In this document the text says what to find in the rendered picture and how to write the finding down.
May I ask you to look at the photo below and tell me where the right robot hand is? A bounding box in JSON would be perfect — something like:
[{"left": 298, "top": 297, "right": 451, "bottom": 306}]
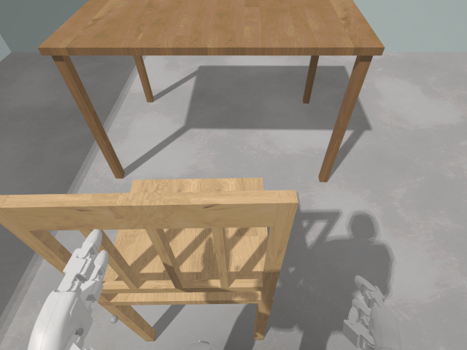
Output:
[{"left": 343, "top": 276, "right": 402, "bottom": 350}]

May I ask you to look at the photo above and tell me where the table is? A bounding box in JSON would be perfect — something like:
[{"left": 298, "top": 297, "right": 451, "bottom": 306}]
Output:
[{"left": 38, "top": 0, "right": 385, "bottom": 182}]

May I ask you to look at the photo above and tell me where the chair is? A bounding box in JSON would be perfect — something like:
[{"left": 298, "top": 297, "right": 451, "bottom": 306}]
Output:
[{"left": 0, "top": 178, "right": 298, "bottom": 341}]

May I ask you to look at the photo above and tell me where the left robot hand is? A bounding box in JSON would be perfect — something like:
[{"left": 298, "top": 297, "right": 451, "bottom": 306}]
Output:
[{"left": 28, "top": 229, "right": 109, "bottom": 350}]

